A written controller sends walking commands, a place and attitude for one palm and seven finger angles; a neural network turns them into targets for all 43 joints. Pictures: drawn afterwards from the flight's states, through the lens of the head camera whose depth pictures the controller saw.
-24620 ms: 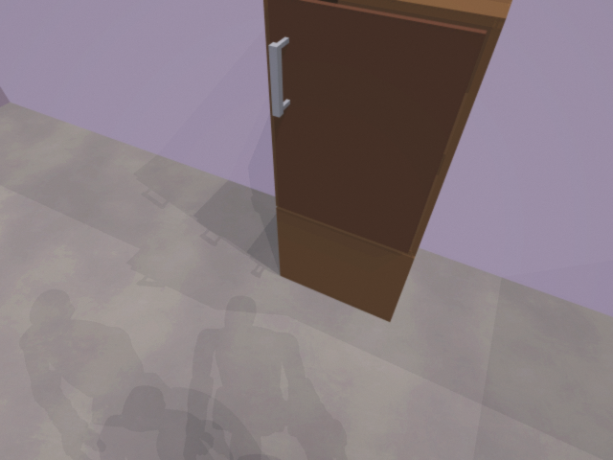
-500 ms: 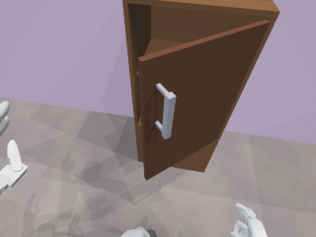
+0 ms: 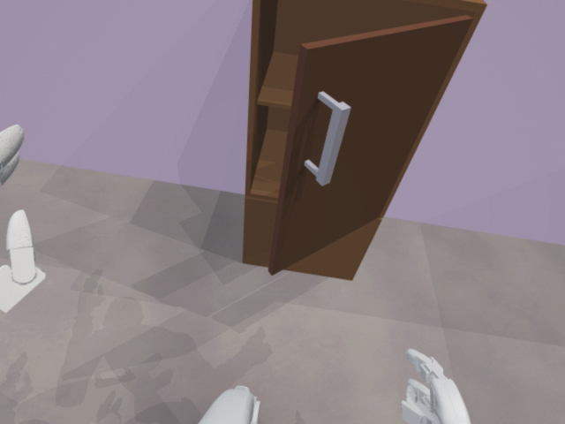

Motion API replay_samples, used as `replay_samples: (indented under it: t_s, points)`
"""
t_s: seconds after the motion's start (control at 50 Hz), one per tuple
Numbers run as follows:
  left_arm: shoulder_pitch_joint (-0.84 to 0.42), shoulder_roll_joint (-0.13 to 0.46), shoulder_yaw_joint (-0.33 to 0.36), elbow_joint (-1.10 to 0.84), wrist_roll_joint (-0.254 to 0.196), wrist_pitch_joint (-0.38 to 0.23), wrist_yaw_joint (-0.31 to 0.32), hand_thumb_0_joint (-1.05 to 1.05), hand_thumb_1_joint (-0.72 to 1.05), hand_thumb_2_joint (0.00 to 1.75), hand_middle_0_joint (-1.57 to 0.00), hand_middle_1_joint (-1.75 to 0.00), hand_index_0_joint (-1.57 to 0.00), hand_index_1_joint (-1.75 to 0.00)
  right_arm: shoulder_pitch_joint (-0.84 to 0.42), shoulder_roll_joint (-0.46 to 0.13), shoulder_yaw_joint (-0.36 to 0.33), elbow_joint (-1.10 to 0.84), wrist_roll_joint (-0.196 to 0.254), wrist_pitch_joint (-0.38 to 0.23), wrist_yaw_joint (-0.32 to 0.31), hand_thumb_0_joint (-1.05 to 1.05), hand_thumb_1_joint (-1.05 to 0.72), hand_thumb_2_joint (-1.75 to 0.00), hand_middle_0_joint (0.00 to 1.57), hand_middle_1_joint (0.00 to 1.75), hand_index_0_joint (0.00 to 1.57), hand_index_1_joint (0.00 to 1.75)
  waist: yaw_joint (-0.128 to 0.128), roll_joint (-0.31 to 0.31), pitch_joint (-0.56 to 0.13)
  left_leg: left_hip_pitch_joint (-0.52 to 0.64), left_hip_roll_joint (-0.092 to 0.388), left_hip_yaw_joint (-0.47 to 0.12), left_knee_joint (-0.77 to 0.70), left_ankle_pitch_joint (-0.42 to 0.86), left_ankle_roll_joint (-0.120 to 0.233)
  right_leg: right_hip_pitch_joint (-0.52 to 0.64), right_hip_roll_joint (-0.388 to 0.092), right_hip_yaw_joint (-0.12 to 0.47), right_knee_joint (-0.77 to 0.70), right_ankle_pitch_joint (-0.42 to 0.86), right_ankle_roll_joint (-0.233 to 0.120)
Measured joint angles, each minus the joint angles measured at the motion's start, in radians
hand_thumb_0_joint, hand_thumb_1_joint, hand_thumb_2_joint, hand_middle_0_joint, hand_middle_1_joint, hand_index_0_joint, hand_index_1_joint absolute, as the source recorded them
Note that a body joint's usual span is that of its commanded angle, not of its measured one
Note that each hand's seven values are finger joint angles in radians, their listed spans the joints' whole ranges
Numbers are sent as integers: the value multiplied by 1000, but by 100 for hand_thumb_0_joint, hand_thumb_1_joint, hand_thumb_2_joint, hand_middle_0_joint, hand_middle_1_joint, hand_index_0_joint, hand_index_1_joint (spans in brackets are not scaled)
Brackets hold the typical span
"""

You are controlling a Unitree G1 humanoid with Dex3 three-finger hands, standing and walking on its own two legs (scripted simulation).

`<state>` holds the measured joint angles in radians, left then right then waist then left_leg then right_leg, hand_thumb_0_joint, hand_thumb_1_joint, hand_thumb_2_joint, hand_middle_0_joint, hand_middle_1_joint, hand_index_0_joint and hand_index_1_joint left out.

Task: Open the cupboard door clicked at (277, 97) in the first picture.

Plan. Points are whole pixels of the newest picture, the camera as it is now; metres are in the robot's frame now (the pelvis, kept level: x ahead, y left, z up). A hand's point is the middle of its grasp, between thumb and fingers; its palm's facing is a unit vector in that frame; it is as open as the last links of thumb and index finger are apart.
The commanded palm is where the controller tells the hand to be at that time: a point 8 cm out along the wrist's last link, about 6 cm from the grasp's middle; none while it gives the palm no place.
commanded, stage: stop stepping back and stand still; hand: left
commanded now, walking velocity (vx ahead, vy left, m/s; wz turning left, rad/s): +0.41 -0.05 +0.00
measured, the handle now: (324, 140) +0.54 +0.00 +0.13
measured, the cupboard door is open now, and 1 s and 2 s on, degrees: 42 42 42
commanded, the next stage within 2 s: none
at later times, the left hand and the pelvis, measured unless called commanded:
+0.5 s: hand out of the picture +0.09 +0.32 +0.23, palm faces +0.44 -0.68 -0.59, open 7.4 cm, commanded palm +0.04 +0.34 +0.21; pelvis -0.10 +0.04 +0.03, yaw +0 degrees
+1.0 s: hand out of the picture +0.15 +0.31 +0.21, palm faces +0.34 -0.72 -0.60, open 7.4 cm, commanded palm +0.07 +0.36 +0.21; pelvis -0.07 +0.06 +0.03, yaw -1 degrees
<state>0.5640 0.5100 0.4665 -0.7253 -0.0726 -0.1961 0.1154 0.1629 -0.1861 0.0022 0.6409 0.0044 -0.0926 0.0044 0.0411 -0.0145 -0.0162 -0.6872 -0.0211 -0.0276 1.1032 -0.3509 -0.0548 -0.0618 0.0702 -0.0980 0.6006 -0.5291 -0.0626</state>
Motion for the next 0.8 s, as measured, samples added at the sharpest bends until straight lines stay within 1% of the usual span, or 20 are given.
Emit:
replay_samples:
  t_s: [0.02, 0.06, 0.08, 0.1, 0.12, 0.18, 0.22, 0.26, 0.3, 0.36, 0.44, 0.48, 0.5, 0.52, 0.56, 0.6, 0.64, 0.7, 0.76, 0.8]
  points:
    - [-13, 5, -5, 23, 2, -2, -6, 1, 88, 89, -21, -30, -22, -30, 27, 9, 4, 21, 0, 11, -3, 1, -90, -90, 20, 30, 20, 30, -1, -10, -21, 63, 16, -2, -12, 14, 14, 11, -7, 1, 6, -14, 28]
    - [-46, -20, -1, 75, 10, -1, 7, 1, 88, 89, -21, -30, -22, -30, 75, 18, 20, 42, 0, 19, -16, 1, -90, -90, 20, 30, 20, 30, 10, -41, -56, 233, 35, 4, -206, -5, 45, 14, -32, 26, 17, -22, 59]
    - [-73, -42, 7, 109, 9, 3, 20, 1, 88, 89, -21, -30, -22, -30, 82, 18, 26, 43, 0, 18, -28, 1, -90, -90, 21, 30, 20, 30, 3, -54, -53, 287, 20, 21, -290, -88, 85, -9, -52, 40, 65, -22, 62]
    - [-114, -67, 12, 156, 8, 9, 32, 0, 88, 89, -21, -30, -22, -30, 75, 18, 26, 41, -3, 15, -38, 1, -90, -90, 21, 30, 20, 30, -5, -61, -27, 305, 6, 39, -315, -81, 110, -48, -67, 59, 158, -9, 59]
    - [-161, -91, 11, 207, 12, 19, 42, 0, 88, 89, -21, -30, -22, -30, 68, 15, 25, 34, -10, 5, -44, 1, -90, -90, 21, 30, 20, 30, -14, -50, 4, 315, 4, 48, -330, -35, 121, -100, -55, 86, 274, -21, 56]
    - [-246, -105, -8, 291, 19, 48, 46, 1, 88, 89, -21, -30, -21, -30, 63, 23, 30, 26, -26, -32, -39, 2, -90, -90, 20, 30, 20, 30, -68, -25, 67, 358, 4, 35, -445, 107, 124, -267, -8, 132, 527, 32, 50]
    - [-203, -85, -23, 249, 19, 45, 36, 1, 89, 89, -20, -30, -21, -30, 76, 38, 38, 17, -23, -38, -23, 2, -90, -90, 20, 30, 20, 30, -95, -39, 77, 392, 5, 32, -552, 168, 115, -345, -9, 132, 538, 124, 54]
    - [-100, -72, -40, 173, 25, 29, 26, 1, 89, 89, -20, -30, -21, -30, 97, 46, 37, 5, -22, -34, -14, 2, -90, -90, 21, 30, 20, 30, -109, -50, 69, 416, 12, 41, -637, 187, 105, -391, -16, 110, 500, 182, 59]
    - [9, -64, -59, 112, 39, 14, 15, 1, 89, 89, -20, -30, -21, -30, 119, 43, 23, -2, -22, -27, -14, 1, -90, -90, 21, 30, 20, 30, -105, -42, 51, 428, 23, 51, -704, 188, 97, -405, -19, 72, 452, 210, 62]
    - [115, -33, -60, 83, 56, -6, 12, 1, 88, 89, -21, -30, -21, -30, 146, 30, -3, 0, -26, -19, -34, 1, -90, -90, 21, 30, 20, 30, -82, -10, 20, 431, 37, 65, -782, 182, 85, -354, -15, 6, 341, 175, 57]
    - [88, 15, -23, 155, 54, 8, 27, 1, 88, 89, -21, -30, -22, -30, 152, 2, -27, 22, -32, -15, -74, 1, -90, -90, 21, 30, 20, 30, -57, 35, -18, 384, 38, 92, -805, 182, 65, -174, 4, -58, 109, 1, 28]
    - [37, 45, 10, 193, 47, 33, 33, 1, 88, 89, -21, -30, -22, -30, 139, -8, -31, 21, -25, -16, -80, 1, -90, -90, 20, 30, 20, 30, -50, 15, -30, 281, 12, 131, -664, 94, 47, -61, -5, -35, -78, -8, -4]
    - [14, 52, 31, 202, 46, 38, 35, 1, 88, 89, -21, -30, -22, -30, 124, -17, -29, 17, -17, -15, -77, 1, -90, -90, 20, 30, 20, 30, -30, -11, -35, 197, -8, 133, -507, 38, 51, -44, -25, 18, -156, 55, -21]
    - [-19, 15, 24, 221, 43, 38, 31, 1, 88, 89, -21, -30, -22, -30, 97, -41, -33, 32, -14, -10, -73, 1, -90, -90, 20, 30, 20, 30, -14, 21, -25, 131, 5, 90, -327, 14, 54, -70, -14, 20, -140, 163, -25]
    - [-47, -64, -8, 265, 35, 39, 21, 1, 88, 89, -21, -30, -22, -30, 69, -66, -39, 77, -11, 10, -64, 1, -90, -90, 20, 30, 20, 30, -6, 71, -29, 67, 26, 27, -38, 22, 45, -86, 8, 11, -83, 169, -21]
    - [-45, -127, -44, 312, 33, 36, 18, 1, 88, 89, -21, -30, -21, -30, 84, -56, -44, 89, -4, 16, -58, 2, -90, -90, 20, 30, 20, 30, -2, 60, -62, 72, 35, 14, 71, 72, 38, -68, -6, 19, -98, 144, -10]
    - [-42, -177, -73, 336, 39, 35, 23, 1, 88, 89, -21, -30, -21, -30, 97, -43, -37, 78, -4, 8, -68, 2, -90, -90, 20, 30, 20, 30, 3, 29, -72, 124, 54, 23, 29, 79, 46, -45, -29, 36, -129, 147, 1]
    - [-65, -202, -113, 319, 51, 28, 38, 1, 88, 89, -21, -30, -21, -30, 96, -33, -26, 44, -10, -27, -90, 2, -90, -90, 20, 30, 20, 30, 1, -8, -34, 248, 74, 49, -227, 47, 72, -26, -65, 49, -134, 146, 15]
    - [-89, -167, -117, 228, 41, 13, 50, 1, 88, 89, -21, -30, -21, -30, 71, -38, -17, 5, -15, -59, -96, 2, -90, -90, 20, 30, 20, 30, -13, -19, 22, 398, 72, 69, -525, 136, 78, -49, -83, 51, -40, 93, 35]
    - [-109, -115, -79, 187, 33, -2, 59, 1, 88, 89, -21, -30, -21, -30, 25, -17, -22, -10, -14, -57, -88, 1, -90, -90, 20, 30, 20, 30, -28, -43, 63, 419, 58, 87, -530, 70, 37, -118, -98, 82, 126, 53, 53]
